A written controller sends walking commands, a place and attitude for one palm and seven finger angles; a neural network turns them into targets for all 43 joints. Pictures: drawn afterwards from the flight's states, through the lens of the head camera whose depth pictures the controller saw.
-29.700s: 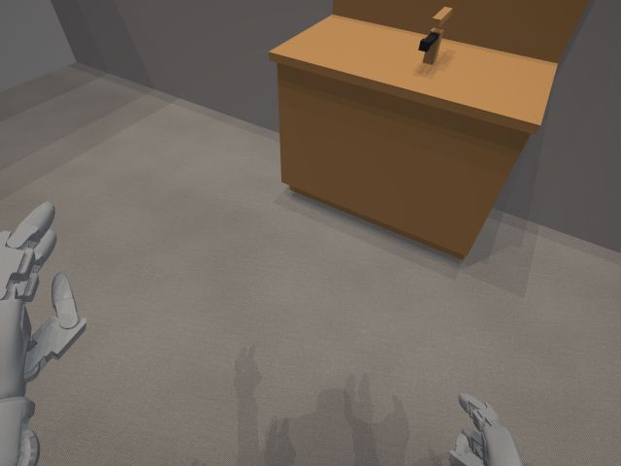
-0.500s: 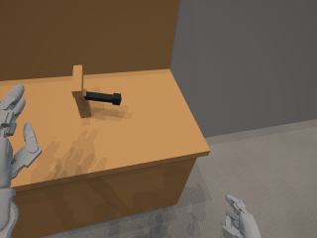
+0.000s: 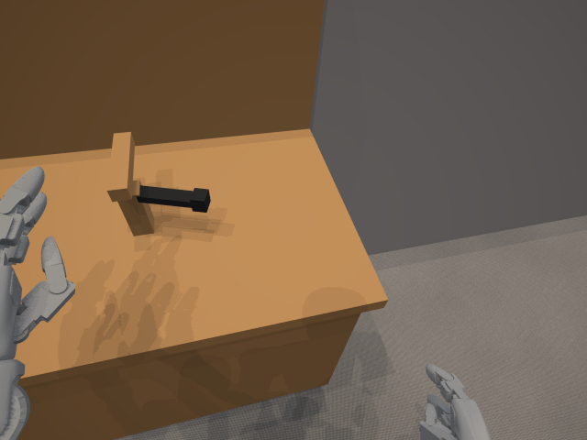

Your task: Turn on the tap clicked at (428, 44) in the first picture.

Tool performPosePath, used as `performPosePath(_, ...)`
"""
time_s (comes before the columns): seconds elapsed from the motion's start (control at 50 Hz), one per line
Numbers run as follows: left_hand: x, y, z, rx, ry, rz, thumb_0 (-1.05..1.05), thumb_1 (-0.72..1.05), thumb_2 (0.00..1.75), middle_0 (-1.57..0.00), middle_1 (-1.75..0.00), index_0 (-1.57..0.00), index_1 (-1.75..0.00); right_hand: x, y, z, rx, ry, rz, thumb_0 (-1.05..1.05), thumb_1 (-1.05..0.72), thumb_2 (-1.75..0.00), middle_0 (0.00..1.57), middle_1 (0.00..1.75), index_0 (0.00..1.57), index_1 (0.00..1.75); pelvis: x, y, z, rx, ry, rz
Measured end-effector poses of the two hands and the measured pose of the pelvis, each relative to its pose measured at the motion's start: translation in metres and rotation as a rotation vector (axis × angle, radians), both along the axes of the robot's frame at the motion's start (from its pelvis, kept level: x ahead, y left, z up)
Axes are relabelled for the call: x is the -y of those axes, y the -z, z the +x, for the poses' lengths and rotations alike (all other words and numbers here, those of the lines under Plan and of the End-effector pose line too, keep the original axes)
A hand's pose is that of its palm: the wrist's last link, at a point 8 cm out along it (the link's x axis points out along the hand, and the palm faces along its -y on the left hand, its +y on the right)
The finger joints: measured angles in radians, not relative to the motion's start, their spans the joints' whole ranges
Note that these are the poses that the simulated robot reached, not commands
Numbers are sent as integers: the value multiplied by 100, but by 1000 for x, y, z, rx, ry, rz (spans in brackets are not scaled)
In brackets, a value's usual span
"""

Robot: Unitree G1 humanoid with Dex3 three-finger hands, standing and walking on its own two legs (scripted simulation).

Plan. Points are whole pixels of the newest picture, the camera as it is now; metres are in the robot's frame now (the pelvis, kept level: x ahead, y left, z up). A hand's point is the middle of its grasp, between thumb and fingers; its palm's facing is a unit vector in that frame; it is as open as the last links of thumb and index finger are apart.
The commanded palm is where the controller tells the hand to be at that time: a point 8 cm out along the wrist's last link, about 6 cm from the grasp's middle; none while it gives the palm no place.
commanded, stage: come to a stop and stand still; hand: left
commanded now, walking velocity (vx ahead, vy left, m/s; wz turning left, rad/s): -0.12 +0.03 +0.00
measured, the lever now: (200, 200) +0.46 +0.20 +0.03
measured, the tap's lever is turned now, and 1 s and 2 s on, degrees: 71 71 71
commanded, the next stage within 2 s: look again from close up in 1.24 s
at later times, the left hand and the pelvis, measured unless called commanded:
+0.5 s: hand (41, 252) +0.24 +0.28 +0.18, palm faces +0.47 -0.77 -0.44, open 7.4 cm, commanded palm +0.16 +0.27 +0.17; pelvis +0.00 -0.01 +0.00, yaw +1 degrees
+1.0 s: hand (54, 286) +0.22 +0.26 +0.16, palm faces +0.41 -0.85 -0.33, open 7.4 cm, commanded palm +0.16 +0.29 +0.17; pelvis +0.00 +0.01 +0.00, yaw +1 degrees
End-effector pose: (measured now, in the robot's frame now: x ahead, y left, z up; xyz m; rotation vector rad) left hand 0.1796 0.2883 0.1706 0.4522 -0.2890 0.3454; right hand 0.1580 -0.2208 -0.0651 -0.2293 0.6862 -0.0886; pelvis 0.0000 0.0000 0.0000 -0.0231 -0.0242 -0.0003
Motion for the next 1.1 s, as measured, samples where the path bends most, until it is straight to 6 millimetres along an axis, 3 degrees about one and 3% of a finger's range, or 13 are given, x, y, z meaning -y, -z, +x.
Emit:
performPosePath(0.16, 5, 2, 14, -42, 3, 2, 1, 89, 90, -21, -30, -21, -30, 4, -2, 26, 9, 6, 0, 1, -91, -90, 20, 30, 21, 30, 4, 0, 13, -17, 2, 3)
performPosePath(0.34, 8, 0, 10, -47, -12, -5, 1, 89, 90, -21, -30, -21, -30, 5, -5, 42, 30, -4, -3, 1, -91, -90, 20, 30, 21, 30, 7, 0, 15, -21, -3, 4)
performPosePath(0.42, 7, 2, 7, -55, -33, -22, 1, 89, 90, -21, -30, -21, -30, 5, -5, 40, 26, -5, -1, 1, -91, -90, 20, 30, 21, 30, 8, -1, 15, -19, -6, 3)
performPosePath(0.46, -7, -12, 13, -13, -41, 103, 1, 88, 90, -22, -30, -21, -30, 3, -3, 37, 15, -51, -24, 1, -91, -90, 20, 30, 20, 30, 11, 0, 10, -28, -20, -2)
performPosePath(0.52, -30, -20, 22, 58, -93, 84, 1, 88, 90, -22, -30, -22, -30, 1, 0, 29, -2, -75, -4, 1, -91, -90, 20, 30, 21, 30, 12, 0, 3, -27, -5, 3)
performPosePath(0.68, 14, 8, 7, -47, 80, -4, 1, 89, 90, -21, -30, -21, -30, 5, 0, 3, 27, 6, 19, 1, -91, -90, 20, 30, 21, 30, 1, 3, 0, -15, 10, 9)
performPosePath(0.8, -10, 10, -3, -33, 16, 11, 1, 88, 89, -22, -30, -22, -30, 4, 3, -9, -23, 3, -22, 1, -91, -90, 20, 30, 21, 30, -1, 2, -2, -11, -11, 4)
performPosePath(0.92, -19, 1, -4, 45, -34, -12, 2, 89, 90, -21, -30, -21, -30, -4, 2, 0, -11, -32, -23, 1, -91, -90, 20, 30, 21, 30, -5, 2, 0, -7, -16, 1)
performPosePath(1.1, -15, 8, 3, 4, 6, -29, 1, 89, 90, -21, -30, -21, -30, -20, -10, 25, 52, -50, -6, 1, -91, -90, 20, 30, 21, 30, -11, 1, 4, -10, -12, -2)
